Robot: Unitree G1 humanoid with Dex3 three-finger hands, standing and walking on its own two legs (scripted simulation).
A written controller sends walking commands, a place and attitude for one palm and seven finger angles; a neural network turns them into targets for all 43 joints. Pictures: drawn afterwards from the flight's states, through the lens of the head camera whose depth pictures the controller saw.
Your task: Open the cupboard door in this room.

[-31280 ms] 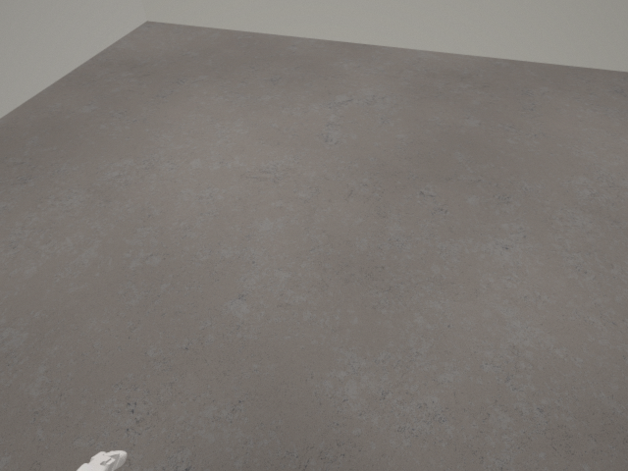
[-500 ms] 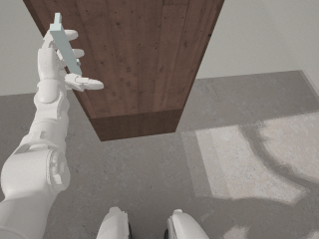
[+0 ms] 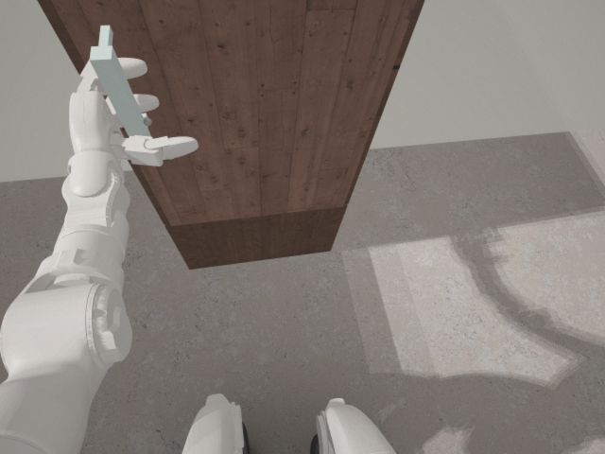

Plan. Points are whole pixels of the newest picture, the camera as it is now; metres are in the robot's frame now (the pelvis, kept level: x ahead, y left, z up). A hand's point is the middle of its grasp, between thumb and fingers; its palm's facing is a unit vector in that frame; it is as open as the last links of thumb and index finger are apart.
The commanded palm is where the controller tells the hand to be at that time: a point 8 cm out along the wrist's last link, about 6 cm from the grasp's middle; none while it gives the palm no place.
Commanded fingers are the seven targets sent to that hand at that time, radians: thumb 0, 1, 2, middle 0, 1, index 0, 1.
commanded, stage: close the thumb around the handle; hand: left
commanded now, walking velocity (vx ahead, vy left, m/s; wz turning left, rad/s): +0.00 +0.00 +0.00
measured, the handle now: (126, 94) +0.57 +0.18 +0.08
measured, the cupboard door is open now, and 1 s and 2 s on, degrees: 0 12 37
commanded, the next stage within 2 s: pull the door open along its arc in 0.46 s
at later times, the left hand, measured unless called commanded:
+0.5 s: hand (145, 125) +0.52 +0.15 +0.08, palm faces +0.10 -1.00 -0.01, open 5.7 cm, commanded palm +0.49 +0.19 +0.08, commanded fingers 0.00 0.90 0.90 -0.40 -1.35 -0.40 -1.35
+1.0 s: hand (158, 175) +0.44 +0.13 +0.08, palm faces +0.04 -1.00 +0.00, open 6.0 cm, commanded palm +0.38 +0.19 +0.08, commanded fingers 0.00 0.90 0.90 -0.40 -1.35 -0.40 -1.35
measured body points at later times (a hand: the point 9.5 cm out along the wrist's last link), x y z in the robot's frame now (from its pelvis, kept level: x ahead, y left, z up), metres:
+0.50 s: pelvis +0.00 +0.00 +0.00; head +0.12 +0.01 +0.43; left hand +0.51 +0.21 +0.08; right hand +0.00 -0.26 -0.12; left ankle +0.04 +0.12 -0.65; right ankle -0.02 -0.11 -0.65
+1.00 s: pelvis +0.01 +0.00 +0.02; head +0.10 +0.00 +0.46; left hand +0.43 +0.19 +0.08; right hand +0.05 -0.26 -0.10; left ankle +0.04 +0.12 -0.65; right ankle -0.02 -0.11 -0.65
